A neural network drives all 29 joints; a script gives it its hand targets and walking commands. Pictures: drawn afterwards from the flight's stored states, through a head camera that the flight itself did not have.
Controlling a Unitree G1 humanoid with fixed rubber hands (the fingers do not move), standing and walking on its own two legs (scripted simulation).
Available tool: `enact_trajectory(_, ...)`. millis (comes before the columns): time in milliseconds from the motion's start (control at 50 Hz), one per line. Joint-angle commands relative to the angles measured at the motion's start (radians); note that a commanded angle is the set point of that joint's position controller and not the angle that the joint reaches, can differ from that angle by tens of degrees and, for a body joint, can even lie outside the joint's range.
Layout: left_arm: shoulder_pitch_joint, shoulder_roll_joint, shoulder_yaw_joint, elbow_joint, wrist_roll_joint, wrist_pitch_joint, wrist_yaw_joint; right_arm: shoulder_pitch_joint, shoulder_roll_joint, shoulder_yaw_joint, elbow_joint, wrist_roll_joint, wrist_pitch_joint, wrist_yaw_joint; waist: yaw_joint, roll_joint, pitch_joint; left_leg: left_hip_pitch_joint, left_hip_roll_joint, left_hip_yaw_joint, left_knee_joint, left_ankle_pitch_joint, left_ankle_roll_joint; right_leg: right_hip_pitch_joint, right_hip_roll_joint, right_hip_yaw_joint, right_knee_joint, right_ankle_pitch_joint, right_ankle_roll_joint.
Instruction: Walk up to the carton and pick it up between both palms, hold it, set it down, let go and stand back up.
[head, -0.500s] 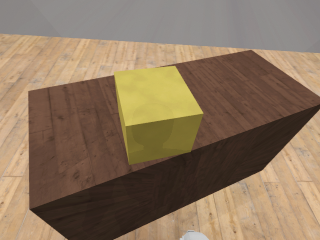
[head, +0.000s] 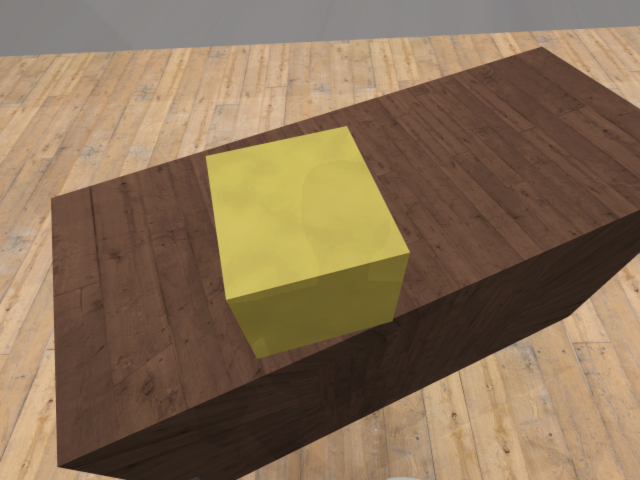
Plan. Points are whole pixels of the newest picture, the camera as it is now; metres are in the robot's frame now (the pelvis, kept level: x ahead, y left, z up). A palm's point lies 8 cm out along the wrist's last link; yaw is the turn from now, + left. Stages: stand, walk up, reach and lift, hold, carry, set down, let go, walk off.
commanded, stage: walk up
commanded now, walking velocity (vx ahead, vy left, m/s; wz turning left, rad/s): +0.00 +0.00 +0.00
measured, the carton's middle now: (302, 241) +0.44 +0.00 +0.00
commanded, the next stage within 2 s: none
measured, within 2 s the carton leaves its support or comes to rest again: neither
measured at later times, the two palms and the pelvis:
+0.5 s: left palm out of the picture +0.00 +0.24 -0.15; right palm out of the picture +0.02 -0.25 -0.14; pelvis +0.01 -0.02 +0.00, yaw +4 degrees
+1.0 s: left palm out of the picture +0.03 +0.11 -0.14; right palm out of the picture +0.08 -0.34 -0.14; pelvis +0.00 -0.11 +0.00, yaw +8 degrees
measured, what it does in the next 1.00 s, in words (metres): steps to the right: right foot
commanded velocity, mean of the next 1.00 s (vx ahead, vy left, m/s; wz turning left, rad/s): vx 0.00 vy -0.04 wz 0.13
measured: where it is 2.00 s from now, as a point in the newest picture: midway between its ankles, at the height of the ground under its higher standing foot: outside the picture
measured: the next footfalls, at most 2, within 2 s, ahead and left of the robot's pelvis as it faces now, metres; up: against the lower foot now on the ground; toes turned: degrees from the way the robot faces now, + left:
right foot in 0.68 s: +0.08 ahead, -0.22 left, +0.00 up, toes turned +1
left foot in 1.02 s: +0.00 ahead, -0.01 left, +0.00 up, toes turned +10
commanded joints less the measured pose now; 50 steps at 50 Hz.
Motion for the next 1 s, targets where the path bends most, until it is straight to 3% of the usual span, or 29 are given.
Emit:
enact_trajectory(0, 0.066, 0.120, 0.012, -0.001, 0.005, -0.003, 0.026, 0.105, -0.060, -0.031, 0.016, -0.013, 0.026, 0.011, 0.023, -0.281, -0.086, -0.062, 0.011, -0.015, -0.100, 0.097, -0.016, 0.146, -0.206, 0.170, -0.131, 0.625, -0.095)
enact_trajectory(60, 0.079, 0.141, 0.025, -0.007, -0.010, 0.000, 0.020, 0.101, -0.058, -0.023, 0.042, -0.016, 0.025, 0.004, 0.026, -0.177, -0.079, 0.020, 0.021, -0.020, -0.230, 0.352, -0.029, 0.114, -0.134, 0.132, -0.129, 0.410, -0.041)
enact_trajectory(120, 0.110, 0.115, 0.025, 0.010, -0.010, 0.004, 0.014, 0.011, -0.100, -0.029, 0.039, -0.019, 0.033, 0.009, 0.056, -0.065, 0.041, -0.054, 0.032, -0.035, -0.244, 0.318, -0.030, 0.062, -0.106, 0.131, -0.202, 0.130, -0.016)
enact_trajectory(200, 0.161, 0.146, 0.034, 0.031, -0.004, -0.013, 0.013, -0.017, -0.097, -0.030, 0.041, -0.010, 0.023, 0.004, 0.050, -0.030, -0.021, 0.015, 0.051, -0.022, -0.251, 0.410, -0.022, 0.134, -0.117, 0.134, -0.147, 0.404, -0.023)
enact_trajectory(260, 0.185, 0.125, 0.029, 0.040, -0.002, -0.016, 0.008, -0.031, -0.100, -0.016, 0.044, -0.005, 0.019, 0.005, 0.065, -0.031, -0.029, 0.015, 0.062, -0.031, -0.266, 0.405, -0.014, 0.130, -0.115, 0.121, -0.137, 0.345, -0.009)
enact_trajectory(280, 0.152, 0.222, 0.062, 0.020, 0.000, -0.016, 0.023, -0.076, -0.138, -0.035, -0.002, -0.003, 0.020, 0.005, 0.076, -0.030, -0.025, -0.084, 0.061, -0.037, -0.179, 0.530, -0.014, 0.193, -0.141, 0.063, -0.075, 0.351, 0.012)
enact_trajectory(320, 0.199, 0.224, 0.062, 0.019, -0.001, -0.009, 0.036, -0.125, -0.161, -0.045, -0.044, -0.003, 0.017, 0.007, 0.094, -0.090, -0.086, -0.129, 0.041, -0.013, -0.098, 0.525, -0.014, 0.246, -0.181, 0.075, -0.058, 0.404, 0.002)
enact_trajectory(340, 0.173, 0.283, 0.082, 0.037, 0.001, 0.026, 0.036, -0.059, -0.227, -0.071, -0.073, -0.028, 0.015, -0.007, 0.010, -0.240, -0.068, 0.019, 0.170, -0.125, -0.134, 0.659, 0.024, 0.048, -0.088, -0.033, 0.050, 0.290, 0.026)
enact_trajectory(380, 0.081, 0.181, 0.071, -0.033, 0.016, 0.056, 0.022, 0.093, -0.330, -0.106, -0.019, -0.042, 0.021, -0.020, -0.060, 0.108, -0.028, 0.109, 0.423, -0.454, -0.229, 0.922, 0.190, -0.255, -0.033, -0.007, 0.330, -0.247, 0.080)
enact_trajectory(400, 0.052, 0.171, 0.075, -0.055, 0.020, 0.066, 0.021, 0.117, -0.311, -0.106, -0.006, -0.051, 0.026, -0.026, -0.060, 0.110, -0.030, 0.074, 0.461, -0.486, -0.242, 0.936, 0.246, -0.283, -0.052, 0.050, 0.470, -0.298, 0.072)
enact_trajectory(420, 0.041, 0.166, 0.077, -0.072, 0.013, 0.064, 0.014, 0.088, -0.300, -0.104, -0.013, -0.051, 0.028, -0.030, -0.049, 0.117, -0.049, 0.050, 0.439, -0.447, -0.244, 0.925, 0.258, -0.279, -0.062, 0.080, 0.547, -0.291, 0.072)
enact_trajectory(480, 0.091, 0.167, 0.091, -0.077, 0.010, 0.054, -0.005, -0.092, -0.265, -0.098, -0.086, -0.052, 0.023, -0.031, 0.038, 0.130, -0.049, -0.025, 0.277, -0.240, -0.222, 0.770, 0.138, -0.245, -0.085, 0.145, 0.528, -0.173, 0.088)
enact_trajectory(540, 0.073, 0.168, 0.094, -0.095, 0.007, 0.056, -0.009, -0.092, -0.250, -0.097, -0.094, -0.056, 0.023, -0.023, 0.018, 0.189, -0.029, -0.034, 0.222, -0.200, -0.209, 0.816, 0.093, -0.182, -0.051, 0.080, 0.311, -0.187, 0.116)
enact_trajectory(580, 0.122, 0.175, 0.092, -0.094, -0.001, 0.058, -0.007, -0.113, -0.294, -0.118, -0.092, -0.057, 0.027, -0.020, 0.032, 0.236, -0.042, -0.060, 0.225, -0.208, -0.188, 0.810, 0.072, -0.070, -0.041, 0.043, 0.161, -0.155, 0.105)
enact_trajectory(600, 0.186, 0.148, 0.088, -0.103, -0.014, 0.023, -0.008, -0.135, -0.249, -0.097, -0.060, -0.017, 0.041, -0.012, 0.136, 0.280, -0.078, -0.125, 0.049, -0.106, -0.074, 0.623, 0.033, 0.103, -0.047, 0.043, -0.031, 0.036, 0.095)
enact_trajectory(620, 0.292, 0.236, 0.107, -0.040, -0.003, -0.002, -0.001, -0.117, -0.202, -0.085, -0.070, -0.023, 0.042, -0.010, 0.149, 0.059, -0.129, -0.216, -0.034, -0.060, 0.084, 0.356, 0.001, 0.264, -0.069, 0.028, -0.113, 0.203, 0.112)
enact_trajectory(640, 0.355, 0.348, 0.118, -0.032, 0.000, -0.014, 0.004, -0.075, -0.141, -0.073, -0.100, -0.027, 0.045, -0.010, 0.148, -0.281, -0.146, -0.404, -0.092, -0.037, 0.279, -0.163, -0.034, 0.345, -0.305, 0.252, -0.129, 0.418, 0.077)
enact_trajectory(660, 0.317, 0.426, 0.125, -0.061, 0.006, -0.009, 0.010, -0.011, -0.124, -0.073, -0.109, -0.023, 0.060, -0.015, 0.108, -0.444, -0.156, -0.365, -0.067, -0.070, 0.391, -0.285, -0.044, 0.214, -0.480, 0.443, -0.192, 0.469, 0.012)
enact_trajectory(680, 0.224, 0.422, 0.117, -0.082, 0.008, 0.004, 0.007, 0.013, -0.134, -0.078, -0.108, -0.020, 0.070, -0.014, 0.099, -0.498, -0.180, -0.287, -0.044, -0.151, 0.459, -0.227, -0.025, 0.076, -0.501, 0.498, -0.269, 0.270, -0.085)
enact_trajectory(700, 0.143, 0.352, 0.103, -0.110, 0.015, 0.013, 0.002, -0.058, -0.166, -0.083, -0.123, -0.014, 0.068, -0.001, 0.093, -0.481, -0.115, -0.285, -0.025, -0.158, 0.500, -0.163, -0.020, -0.008, -0.440, 0.475, -0.309, 0.119, -0.098)
enact_trajectory(720, 0.088, 0.286, 0.081, -0.128, 0.017, 0.016, 0.005, -0.105, -0.177, -0.089, -0.120, -0.015, 0.065, 0.015, 0.072, -0.366, -0.056, -0.293, -0.027, -0.151, 0.527, -0.087, -0.015, -0.043, -0.350, 0.373, -0.296, 0.088, -0.074)
enact_trajectory(740, 0.031, 0.258, 0.072, -0.138, 0.017, 0.014, 0.010, -0.085, -0.175, -0.094, -0.091, -0.019, 0.063, 0.030, 0.041, -0.287, -0.054, -0.284, -0.034, -0.118, 0.541, -0.012, -0.015, -0.026, -0.291, 0.244, -0.252, 0.171, -0.044)
enact_trajectory(780, 0.019, 0.254, 0.067, -0.144, 0.005, 0.004, 0.017, -0.021, -0.141, -0.079, -0.064, -0.022, 0.065, 0.034, 0.014, -0.291, -0.094, -0.276, -0.046, -0.066, 0.520, 0.036, -0.022, 0.036, -0.269, 0.133, -0.178, 0.410, -0.050)
enact_trajectory(840, 0.088, 0.217, 0.048, -0.112, 0.016, -0.006, 0.018, -0.095, -0.157, -0.075, -0.088, -0.013, 0.066, 0.026, 0.048, -0.251, -0.099, -0.243, -0.040, -0.030, 0.340, 0.010, -0.029, 0.074, -0.282, 0.130, -0.153, 0.455, -0.102)
enact_trajectory(860, 0.106, 0.180, 0.035, -0.092, 0.025, -0.009, 0.009, -0.107, -0.123, -0.061, -0.068, -0.010, 0.065, 0.027, 0.061, -0.230, -0.108, -0.174, -0.041, -0.043, 0.229, 0.032, -0.004, 0.059, -0.237, 0.170, -0.169, 0.405, -0.130)
enact_trajectory(920, 0.110, 0.227, 0.042, -0.070, 0.028, -0.007, 0.004, -0.096, -0.124, -0.051, -0.056, -0.005, 0.064, 0.013, 0.065, -0.277, -0.100, -0.120, -0.061, -0.009, -0.005, 0.044, 0.014, 0.110, -0.259, 0.225, -0.157, 0.384, -0.165)
enact_trajectory(940, 0.084, 0.231, 0.043, -0.072, 0.020, -0.002, 0.003, -0.045, -0.126, -0.048, -0.031, -0.005, 0.061, 0.009, 0.040, -0.261, -0.110, -0.074, -0.059, 0.005, -0.116, 0.118, 0.022, 0.121, -0.263, 0.226, -0.133, 0.404, -0.161)
enact_trajectory(960, 0.072, 0.227, 0.042, -0.069, 0.010, 0.004, 0.000, 0.002, -0.118, -0.040, -0.007, -0.005, 0.051, 0.006, 0.007, -0.213, -0.115, 0.029, -0.045, 0.004, -0.304, 0.328, 0.027, 0.087, -0.255, 0.215, -0.108, 0.402, -0.127)
enact_trajectory(980, 0.088, 0.196, 0.036, -0.066, -0.001, 0.003, -0.007, -0.012, -0.146, -0.040, -0.001, -0.015, 0.034, 0.002, 0.024, -0.125, -0.121, 0.127, 0.016, -0.082, -0.364, 0.477, 0.027, 0.020, -0.215, 0.191, -0.069, 0.343, -0.067)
